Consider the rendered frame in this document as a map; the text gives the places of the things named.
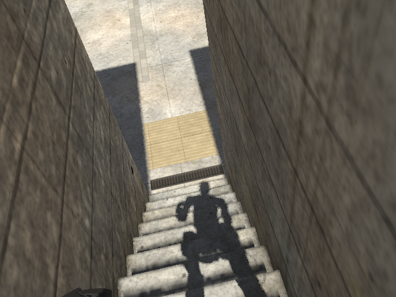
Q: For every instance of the stairs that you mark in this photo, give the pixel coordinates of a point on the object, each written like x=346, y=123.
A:
x=196, y=241

